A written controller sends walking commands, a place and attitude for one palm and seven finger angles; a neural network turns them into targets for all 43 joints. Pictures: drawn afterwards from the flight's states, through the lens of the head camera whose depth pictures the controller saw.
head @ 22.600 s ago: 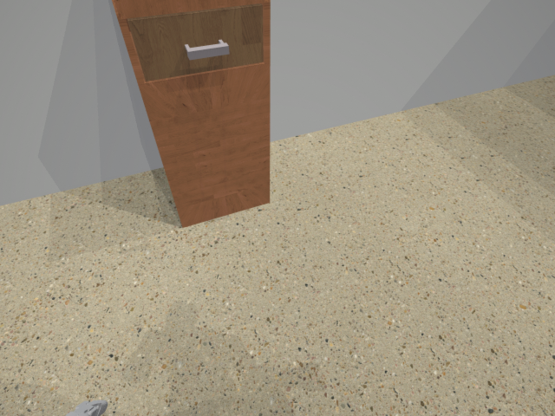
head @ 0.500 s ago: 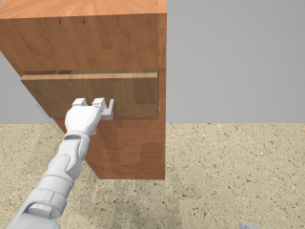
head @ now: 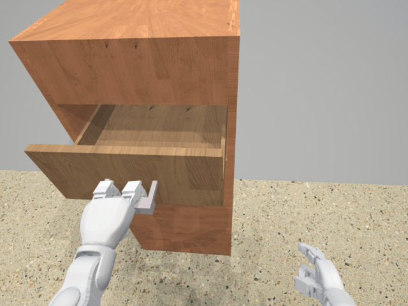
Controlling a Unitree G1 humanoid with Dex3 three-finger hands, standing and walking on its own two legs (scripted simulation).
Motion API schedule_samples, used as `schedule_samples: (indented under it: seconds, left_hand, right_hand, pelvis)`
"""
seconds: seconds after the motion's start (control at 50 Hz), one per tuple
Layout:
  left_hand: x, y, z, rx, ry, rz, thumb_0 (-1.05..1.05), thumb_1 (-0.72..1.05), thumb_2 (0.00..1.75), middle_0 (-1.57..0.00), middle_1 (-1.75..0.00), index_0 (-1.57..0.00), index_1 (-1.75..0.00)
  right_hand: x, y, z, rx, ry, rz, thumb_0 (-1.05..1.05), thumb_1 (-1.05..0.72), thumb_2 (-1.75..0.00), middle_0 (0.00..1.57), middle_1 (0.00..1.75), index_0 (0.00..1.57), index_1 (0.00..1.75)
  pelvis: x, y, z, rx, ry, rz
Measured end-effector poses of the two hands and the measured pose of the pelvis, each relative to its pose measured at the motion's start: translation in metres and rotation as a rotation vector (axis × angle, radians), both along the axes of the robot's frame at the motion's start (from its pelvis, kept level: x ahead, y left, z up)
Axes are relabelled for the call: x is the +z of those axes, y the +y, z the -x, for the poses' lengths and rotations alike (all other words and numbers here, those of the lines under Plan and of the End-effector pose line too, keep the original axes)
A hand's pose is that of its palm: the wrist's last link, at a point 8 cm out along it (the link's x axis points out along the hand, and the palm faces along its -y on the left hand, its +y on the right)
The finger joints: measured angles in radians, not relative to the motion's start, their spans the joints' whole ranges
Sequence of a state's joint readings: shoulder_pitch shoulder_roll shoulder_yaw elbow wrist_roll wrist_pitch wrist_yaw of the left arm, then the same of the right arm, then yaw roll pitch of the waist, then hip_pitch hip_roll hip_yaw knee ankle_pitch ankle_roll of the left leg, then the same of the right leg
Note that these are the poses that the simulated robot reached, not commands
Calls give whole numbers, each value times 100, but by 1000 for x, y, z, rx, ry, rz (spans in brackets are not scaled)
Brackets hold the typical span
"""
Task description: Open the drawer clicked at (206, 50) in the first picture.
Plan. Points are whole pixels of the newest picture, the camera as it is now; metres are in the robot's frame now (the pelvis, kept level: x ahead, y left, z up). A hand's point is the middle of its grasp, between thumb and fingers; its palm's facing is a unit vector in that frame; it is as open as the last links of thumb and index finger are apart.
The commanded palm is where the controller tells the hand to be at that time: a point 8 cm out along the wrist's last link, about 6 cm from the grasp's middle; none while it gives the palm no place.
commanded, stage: pull the drawer open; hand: left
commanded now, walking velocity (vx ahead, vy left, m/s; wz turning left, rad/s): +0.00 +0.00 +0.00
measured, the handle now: (126, 194) +0.32 +0.19 +0.06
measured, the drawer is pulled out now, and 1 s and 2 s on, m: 0.14 0.29 0.29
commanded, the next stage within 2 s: open the thumb to release the handle in 1.02 s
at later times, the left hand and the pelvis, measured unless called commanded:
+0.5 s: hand (104, 281) +0.16 +0.19 +0.04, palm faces +0.02 -0.13 -0.99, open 6.2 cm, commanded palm +0.09 +0.20 +0.09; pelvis -0.01 -0.01 -0.01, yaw -1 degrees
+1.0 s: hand out of the picture +0.11 +0.19 +0.04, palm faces +0.04 -0.10 -0.99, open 6.2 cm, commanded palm +0.05 +0.19 +0.09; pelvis -0.03 -0.01 -0.02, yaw -1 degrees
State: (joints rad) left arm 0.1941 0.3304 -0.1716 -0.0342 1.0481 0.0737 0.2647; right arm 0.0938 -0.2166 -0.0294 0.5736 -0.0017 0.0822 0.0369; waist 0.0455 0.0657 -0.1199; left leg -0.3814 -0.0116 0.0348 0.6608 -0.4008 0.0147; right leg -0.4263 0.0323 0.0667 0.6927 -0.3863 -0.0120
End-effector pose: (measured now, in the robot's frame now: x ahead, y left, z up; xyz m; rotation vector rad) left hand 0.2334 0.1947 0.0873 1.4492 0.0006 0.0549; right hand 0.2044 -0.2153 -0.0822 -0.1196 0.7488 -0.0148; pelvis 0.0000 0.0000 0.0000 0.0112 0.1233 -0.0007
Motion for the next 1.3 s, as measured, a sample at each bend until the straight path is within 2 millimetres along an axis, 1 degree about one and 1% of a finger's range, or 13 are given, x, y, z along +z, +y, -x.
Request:
schedule_samples:
  seconds: [0.08, 0.18, 0.28, 0.4, 0.54, 0.66, 0.78, 0.88, 0.94, 1.14, 1.2, 1.3]
  left_hand:
    - [0, 0, 16, 6, 2, 6, 6, 70, 77, -25, -135, -38, -128]
    - [1, -1, 36, 14, 11, 11, 6, 69, 76, -25, -134, -38, -128]
    - [2, 0, 57, 14, 16, 11, 6, 69, 75, -25, -134, -38, -128]
    - [2, 0, 79, 8, 15, 9, 6, 69, 76, -25, -134, -37, -128]
    - [2, 1, 103, -3, 19, 3, 5, 69, 75, -26, -134, -36, -128]
    - [3, 1, 122, -7, 16, -7, 5, 68, 76, -28, -133, -36, -128]
    - [3, 1, 138, -4, 15, -12, 4, 67, 76, -29, -132, -36, -129]
    - [3, 0, 147, 3, 16, -16, 4, 67, 77, -29, -131, -36, -129]
    - [3, 0, 149, 8, 11, -18, 4, 66, 78, -29, -130, -36, -130]
    - [1, 0, 148, 16, -4, -22, 4, 65, 81, -29, -130, -36, -132]
    - [-1, 6, 144, 28, -22, -43, 3, 66, 81, -32, -131, -37, -133]
    - [1, 4, 142, 42, -38, -14, 3, 59, 78, -36, -131, -38, -132]
  right_hand:
    - [4, 9, -12, 45, -30, -14, 1, -90, -90, 20, 30, 20, 30]
    - [3, 12, -13, 76, -35, -28, 1, -90, -90, 20, 30, 20, 30]
    - [-5, 7, -3, 79, -10, -24, 1, -90, -90, 20, 30, 21, 30]
    - [-15, -8, 15, 59, 32, -3, 1, -90, -90, 20, 30, 20, 30]
    - [-19, -24, 31, 25, 44, 17, 1, -90, -90, 20, 30, 20, 30]
    - [-20, -31, 39, 11, 32, 27, 1, -90, -90, 20, 30, 20, 30]
    - [-20, -30, 42, 12, 14, 25, 1, -90, -90, 20, 30, 20, 30]
    - [-20, -25, 43, 27, -2, 17, 1, -90, -90, 20, 30, 20, 30]
    - [-21, -22, 43, 40, -9, 17, 1, -90, -90, 20, 30, 20, 30]
    - [-24, -7, 40, 75, -17, -1, 1, -90, -90, 20, 30, 20, 30]
    - [-27, -3, 39, 84, -7, 10, 1, -90, -90, 20, 30, 20, 30]
    - [-27, 3, 37, 93, 3, 12, 1, -90, -90, 20, 30, 20, 30]
  pelvis:
    - [-1, -3, -1, 1, -5, -2]
    - [-3, -6, -2, -2, -6, -2]
    - [-6, -8, -1, -9, 0, -4]
    - [-9, -11, 4, -18, 11, -8]
    - [-13, -14, 12, -29, 20, -12]
    - [-17, -15, 21, -35, 18, -15]
    - [-20, -15, 28, -35, 8, -16]
    - [-22, -13, 31, -32, 3, -15]
    - [-23, -12, 33, -27, 0, -15]
    - [-24, -8, 33, -13, -8, -13]
    - [-24, -8, 35, -2, -14, -11]
    - [-22, -8, 37, 10, -30, -9]
